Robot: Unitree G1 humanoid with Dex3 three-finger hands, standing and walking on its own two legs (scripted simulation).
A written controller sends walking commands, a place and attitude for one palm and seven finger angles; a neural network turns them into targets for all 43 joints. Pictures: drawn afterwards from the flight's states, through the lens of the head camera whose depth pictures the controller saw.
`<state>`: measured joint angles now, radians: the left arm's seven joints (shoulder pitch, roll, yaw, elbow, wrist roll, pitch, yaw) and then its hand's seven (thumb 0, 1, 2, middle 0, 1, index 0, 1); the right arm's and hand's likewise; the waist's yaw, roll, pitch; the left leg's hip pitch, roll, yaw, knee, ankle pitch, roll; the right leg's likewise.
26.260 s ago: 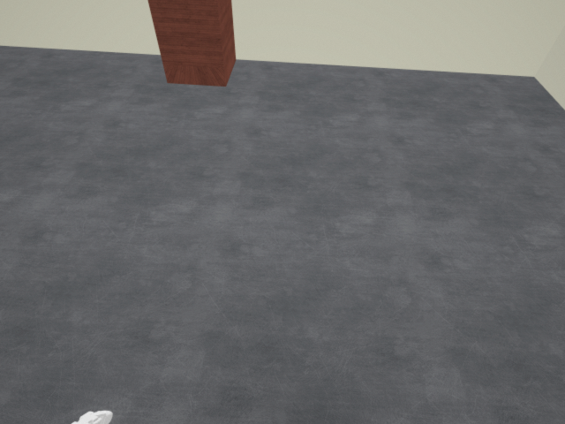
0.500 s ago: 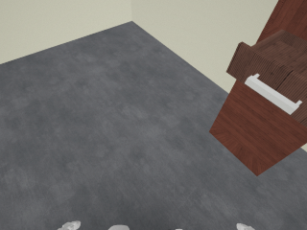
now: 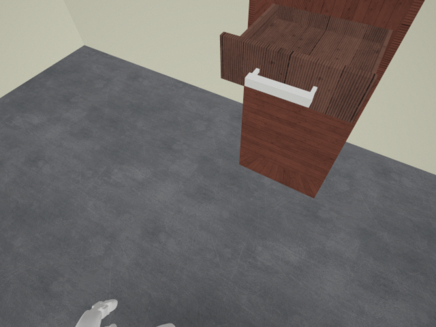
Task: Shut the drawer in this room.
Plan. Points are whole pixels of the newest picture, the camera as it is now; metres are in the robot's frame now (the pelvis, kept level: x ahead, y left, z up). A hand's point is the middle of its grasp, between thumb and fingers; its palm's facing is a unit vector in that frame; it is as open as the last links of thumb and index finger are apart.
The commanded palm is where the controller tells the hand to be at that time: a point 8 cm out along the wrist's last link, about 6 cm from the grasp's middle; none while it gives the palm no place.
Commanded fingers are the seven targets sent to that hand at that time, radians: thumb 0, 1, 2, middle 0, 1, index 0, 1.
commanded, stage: turn to face it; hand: left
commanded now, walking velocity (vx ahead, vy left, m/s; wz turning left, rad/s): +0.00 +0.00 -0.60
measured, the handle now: (281, 84) +0.65 -0.13 +0.04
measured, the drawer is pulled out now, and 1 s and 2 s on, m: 0.22 0.22 0.22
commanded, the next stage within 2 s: take the last steps up to it in 0.72 s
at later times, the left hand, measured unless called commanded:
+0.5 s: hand out of the picture +0.14 +0.22 -0.16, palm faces -0.21 -0.95 -0.22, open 7.4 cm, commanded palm none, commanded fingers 0.00 0.90 0.90 -0.20 -0.30 -0.20 -0.30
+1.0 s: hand (174, 313) +0.16 +0.11 -0.14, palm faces -0.43 -0.88 -0.22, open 7.3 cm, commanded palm none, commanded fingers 0.00 0.90 0.90 -0.20 -0.30 -0.20 -0.30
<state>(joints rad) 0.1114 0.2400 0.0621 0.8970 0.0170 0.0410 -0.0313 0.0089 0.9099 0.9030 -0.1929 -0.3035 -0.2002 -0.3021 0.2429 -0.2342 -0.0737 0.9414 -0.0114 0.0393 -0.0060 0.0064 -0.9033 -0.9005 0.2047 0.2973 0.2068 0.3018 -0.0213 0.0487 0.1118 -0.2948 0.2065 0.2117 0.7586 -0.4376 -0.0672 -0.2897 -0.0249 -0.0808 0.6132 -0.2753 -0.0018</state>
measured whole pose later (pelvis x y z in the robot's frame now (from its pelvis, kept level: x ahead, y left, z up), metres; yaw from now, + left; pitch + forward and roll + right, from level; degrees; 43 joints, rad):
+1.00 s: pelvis +0.00 -0.02 +0.02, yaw -26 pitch +0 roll +0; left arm 0.17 0.16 0.03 0.97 0.02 0.00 0.00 0.00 0.91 0.90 -0.20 -0.30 -0.21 -0.30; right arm 0.27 -0.24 -0.07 1.04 -0.02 0.05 -0.01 0.01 -0.91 -0.90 0.20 0.30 0.20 0.30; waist -0.02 0.04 0.05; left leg -0.43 0.10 0.07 1.01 -0.42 -0.06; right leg -0.19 -0.01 -0.05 0.48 -0.29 -0.02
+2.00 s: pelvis +0.21 -0.14 +0.02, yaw -28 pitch +0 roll +2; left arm 0.11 0.15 0.03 1.01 0.02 -0.01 0.03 -0.01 0.92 0.90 -0.20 -0.30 -0.21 -0.30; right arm 0.16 -0.22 -0.08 1.04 -0.01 0.06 -0.02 0.00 -0.91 -0.90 0.20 0.30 0.20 0.30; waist 0.00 0.04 0.09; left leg -0.49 0.03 0.00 1.10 -0.40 -0.07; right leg -0.31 -0.06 -0.16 0.50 -0.19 -0.05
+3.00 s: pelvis +0.19 -0.08 +0.02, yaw -29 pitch -1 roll +1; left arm 0.29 0.13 -0.01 1.14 0.01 0.00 0.04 0.01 0.92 0.90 -0.19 -0.30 -0.20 -0.30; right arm 0.33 -0.10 -0.02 1.20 0.00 0.01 -0.03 0.00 -0.91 -0.90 0.20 0.30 0.20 0.30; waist -0.02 -0.01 0.03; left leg -0.18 0.01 0.08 0.38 -0.18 0.01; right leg -0.11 0.00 -0.04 0.41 -0.28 -0.02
